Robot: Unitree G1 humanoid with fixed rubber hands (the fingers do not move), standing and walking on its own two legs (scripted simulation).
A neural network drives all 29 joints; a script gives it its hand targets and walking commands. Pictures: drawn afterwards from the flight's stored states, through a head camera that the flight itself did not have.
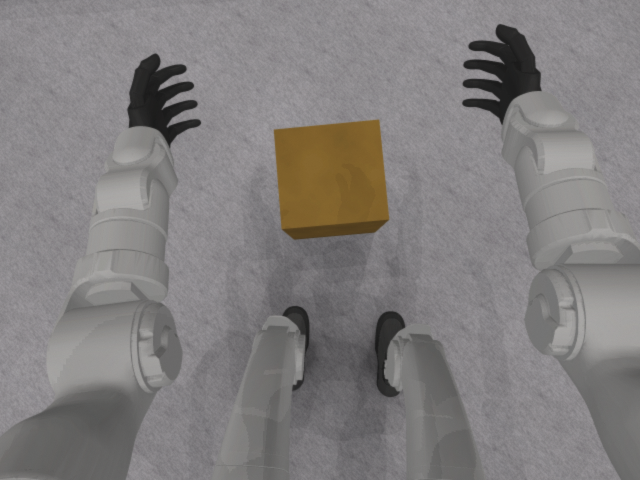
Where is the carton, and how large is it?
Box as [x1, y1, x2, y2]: [274, 120, 388, 239]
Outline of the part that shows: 378,120 274,129 281,228 294,239 374,232 388,219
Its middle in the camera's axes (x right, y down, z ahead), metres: +0.02 -0.13 +0.88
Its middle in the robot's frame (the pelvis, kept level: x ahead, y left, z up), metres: +0.52 +0.05 -0.53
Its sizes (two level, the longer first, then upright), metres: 0.210 0.200 0.250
